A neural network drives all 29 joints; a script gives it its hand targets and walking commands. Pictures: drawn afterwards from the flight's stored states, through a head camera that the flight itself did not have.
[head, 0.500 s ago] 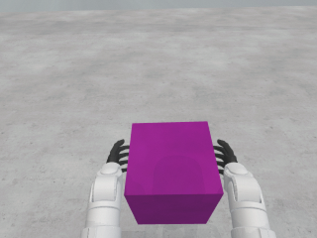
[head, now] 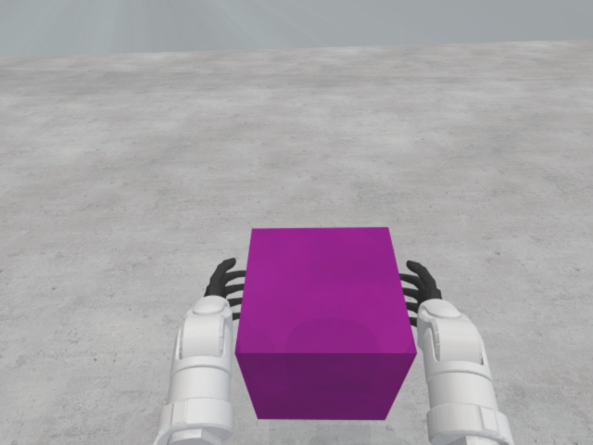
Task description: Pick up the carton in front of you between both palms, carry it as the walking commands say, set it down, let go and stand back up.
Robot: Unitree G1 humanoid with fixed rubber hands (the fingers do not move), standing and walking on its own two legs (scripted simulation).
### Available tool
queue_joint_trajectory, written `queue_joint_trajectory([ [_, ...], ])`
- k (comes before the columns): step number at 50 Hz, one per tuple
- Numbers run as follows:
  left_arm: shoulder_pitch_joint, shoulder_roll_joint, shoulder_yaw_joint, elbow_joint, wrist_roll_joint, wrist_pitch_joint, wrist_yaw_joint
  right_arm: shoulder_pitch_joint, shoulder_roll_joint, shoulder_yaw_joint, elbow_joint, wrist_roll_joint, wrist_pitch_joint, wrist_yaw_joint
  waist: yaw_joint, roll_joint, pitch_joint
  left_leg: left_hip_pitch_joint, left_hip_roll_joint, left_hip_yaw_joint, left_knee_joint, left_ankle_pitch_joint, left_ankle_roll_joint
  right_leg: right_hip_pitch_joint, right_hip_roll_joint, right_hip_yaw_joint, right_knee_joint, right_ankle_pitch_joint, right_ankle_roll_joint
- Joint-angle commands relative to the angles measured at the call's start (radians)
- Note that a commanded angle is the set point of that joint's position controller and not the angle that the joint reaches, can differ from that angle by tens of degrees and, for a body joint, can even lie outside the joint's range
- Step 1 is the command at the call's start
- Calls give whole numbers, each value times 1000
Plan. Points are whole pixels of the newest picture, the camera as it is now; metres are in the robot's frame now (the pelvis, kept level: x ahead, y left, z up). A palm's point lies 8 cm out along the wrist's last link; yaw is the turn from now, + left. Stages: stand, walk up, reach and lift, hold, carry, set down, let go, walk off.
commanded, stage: hold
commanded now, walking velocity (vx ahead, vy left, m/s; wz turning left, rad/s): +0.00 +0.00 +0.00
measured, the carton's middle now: (320, 327) +0.31 +0.00 -0.02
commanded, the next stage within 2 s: set down in 0.16 s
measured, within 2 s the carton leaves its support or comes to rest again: neither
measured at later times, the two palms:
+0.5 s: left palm (226, 294) +0.35 +0.15 +0.02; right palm (413, 297) +0.35 -0.15 +0.02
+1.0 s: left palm (254, 334) +0.40 +0.13 -0.17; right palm (400, 340) +0.39 -0.17 -0.18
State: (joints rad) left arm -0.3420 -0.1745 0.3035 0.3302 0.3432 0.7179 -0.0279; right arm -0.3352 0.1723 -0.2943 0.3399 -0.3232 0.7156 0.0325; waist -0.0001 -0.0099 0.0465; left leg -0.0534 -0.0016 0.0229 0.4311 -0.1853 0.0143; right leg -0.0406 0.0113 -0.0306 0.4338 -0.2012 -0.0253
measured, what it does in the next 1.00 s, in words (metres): lowers itself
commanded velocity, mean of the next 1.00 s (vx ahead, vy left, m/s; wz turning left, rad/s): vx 0.00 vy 0.00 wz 0.00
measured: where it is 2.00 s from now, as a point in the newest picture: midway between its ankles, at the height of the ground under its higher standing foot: outside the picture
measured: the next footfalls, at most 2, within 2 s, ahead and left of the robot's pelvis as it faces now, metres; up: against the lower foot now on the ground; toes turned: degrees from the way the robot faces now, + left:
none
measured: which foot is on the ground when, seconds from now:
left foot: down 0.00-1.00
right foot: down 0.00-1.00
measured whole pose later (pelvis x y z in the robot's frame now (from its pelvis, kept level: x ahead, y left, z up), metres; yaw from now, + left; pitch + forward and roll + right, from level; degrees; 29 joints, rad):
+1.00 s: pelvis -0.02 +0.00 -0.11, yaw -2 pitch +32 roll +0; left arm -0.68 -0.16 0.46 0.48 0.23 0.19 0.03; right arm -0.71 0.08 -0.42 0.53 -0.24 0.21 0.03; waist 0.00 0.01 -0.04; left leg -1.29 -0.03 -0.02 1.11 -0.38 -0.01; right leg -1.30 0.03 0.00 1.11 -0.37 -0.02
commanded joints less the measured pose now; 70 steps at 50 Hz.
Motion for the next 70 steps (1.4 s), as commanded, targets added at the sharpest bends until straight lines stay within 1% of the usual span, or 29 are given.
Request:
queue_joint_trajectory([
  [1,-453,-911,-476,30,-245,-20,-244,-490,913,472,10,243,-28,231,8,7,-129,20,-55,-106,-92,-99,21,-73,23,132,-138,-136,-17],
  [6,-434,-908,-483,10,-251,-18,-235,-468,905,474,-11,242,-24,222,5,8,-150,32,-52,-110,-99,-36,17,-38,30,133,-133,-48,-8],
  [11,-413,-897,-499,-32,-262,-19,-220,-437,889,482,-49,241,-24,207,0,4,-181,59,-55,-117,-96,61,12,-6,35,136,-124,60,-4],
  [14,-428,-884,-470,-17,-246,-30,-209,-450,862,449,-29,220,-38,202,1,5,-165,51,-56,-119,-90,69,11,-14,39,135,-112,65,-8],
  [17,-486,-869,-405,48,-206,-61,-200,-512,834,382,38,176,-73,203,2,9,-129,19,-57,-117,-74,24,10,-51,45,129,-90,14,-14],
  [21,-572,-816,-267,159,-115,-130,-173,-608,757,249,144,81,-149,195,1,23,-86,-52,-61,-115,-24,-5,9,-142,57,116,-34,-23,-20],
  [25,-579,-691,-138,219,-28,-238,-136,-609,614,117,222,-9,-256,178,2,23,-100,-144,-71,-105,49,40,6,-251,73,101,50,9,-14],
  [27,-553,-645,-107,237,-9,-300,-126,-585,566,93,242,-29,-316,172,1,23,-140,-190,-80,-99,97,90,2,-302,80,95,94,55,-10],
  [29,-552,-632,-117,240,-15,-365,-121,-578,555,104,250,-24,-379,173,1,25,-203,-238,-91,-96,150,141,-4,-352,88,92,147,108,-4],
  [31,-564,-661,-159,240,-37,-433,-121,-592,584,147,251,1,-444,178,-1,20,-297,-281,-100,-95,206,192,-10,-393,98,89,202,167,1],
  [35,-607,-739,-285,249,-100,-547,-117,-655,658,278,257,69,-550,184,-6,-3,-515,-384,-116,-98,333,293,-20,-480,110,91,325,275,12],
  [38,-678,-764,-389,212,-146,-605,-113,-710,697,379,233,116,-605,181,-6,-8,-721,-482,-128,-94,436,369,-25,-515,110,99,422,373,20],
  [39,-725,-748,-429,178,-162,-617,-105,-706,706,383,226,128,-622,168,-26,-1,-826,-437,-118,-103,479,401,-24,-585,115,93,446,318,22],
  [40,-723,-765,-430,184,-167,-620,-105,-749,694,417,214,136,-623,165,5,2,-857,-522,-129,-88,499,359,-31,-585,113,94,472,336,23],
  [41,-722,-774,-454,176,-179,-617,-106,-750,695,427,204,139,-619,165,-14,12,-903,-595,-137,-84,519,351,-40,-556,111,96,506,390,23],
  [42,-721,-784,-478,172,-190,-610,-108,-747,713,443,197,152,-611,165,-13,17,-952,-642,-144,-80,539,350,-45,-557,110,99,541,425,26],
  [43,-729,-784,-490,167,-197,-603,-110,-754,722,452,190,162,-601,165,-13,19,-982,-687,-146,-76,558,342,-45,-568,113,99,564,427,27],
  [44,-763,-780,-499,157,-198,-595,-109,-746,746,432,207,163,-592,159,-24,29,-1014,-662,-138,-77,585,315,-45,-645,121,91,566,313,26],
  [45,-756,-802,-464,187,-185,-578,-117,-791,729,441,213,154,-575,166,4,26,-965,-760,-143,-62,586,224,-49,-666,119,92,571,274,27],
  [46,-760,-817,-449,204,-178,-559,-127,-800,742,438,223,148,-554,177,-5,18,-936,-831,-149,-61,590,181,-46,-683,117,90,588,263,30],
  [48,-788,-841,-429,224,-173,-526,-147,-833,778,432,226,156,-520,197,2,6,-939,-893,-155,-53,616,132,-39,-748,122,83,619,209,34],
  [49,-810,-847,-414,229,-171,-511,-155,-864,789,431,232,159,-503,206,13,-2,-936,-917,-155,-47,632,103,-37,-785,124,82,632,174,35],
  [51,-858,-848,-375,252,-162,-481,-168,-915,787,414,257,152,-475,221,23,-15,-911,-979,-155,-41,664,40,-33,-865,124,75,659,104,33],
  [54,-917,-841,-324,285,-153,-447,-182,-968,777,376,296,138,-444,231,24,-36,-899,-1067,-158,-30,715,-17,-30,-953,126,67,704,42,34],
  [58,-1000,-829,-293,312,-162,-429,-189,-1028,761,340,342,130,-426,227,18,-44,-936,-1162,-163,-18,790,-43,-33,-1036,130,57,778,18,34],
  [61,-1063,-821,-292,320,-176,-425,-187,-1073,747,327,362,135,-424,220,12,-35,-982,-1227,-168,-10,850,-49,-39,-1088,135,50,839,19,33],
  [66,-1162,-815,-314,315,-208,-419,-175,-1158,728,333,372,161,-421,209,11,-16,-1080,-1303,-175,5,946,-44,-51,-1157,145,38,938,30,32],
  [70,-1228,-805,-329,306,-232,-413,-162,-1227,712,350,370,188,-415,204,16,-16,-1143,-1346,-177,14,1018,-41,-54,-1203,148,31,1009,35,33],
])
